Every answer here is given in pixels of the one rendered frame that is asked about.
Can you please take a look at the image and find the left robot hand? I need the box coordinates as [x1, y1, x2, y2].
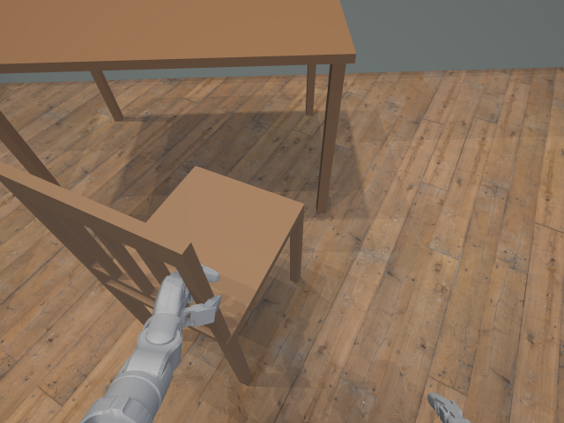
[152, 264, 221, 328]

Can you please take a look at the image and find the left robot forearm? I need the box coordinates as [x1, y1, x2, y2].
[79, 313, 182, 423]

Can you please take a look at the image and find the table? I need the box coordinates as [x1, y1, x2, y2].
[0, 0, 356, 213]

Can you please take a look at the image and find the right robot hand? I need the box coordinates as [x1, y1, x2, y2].
[427, 392, 471, 423]

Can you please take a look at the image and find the chair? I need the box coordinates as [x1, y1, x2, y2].
[0, 161, 304, 386]

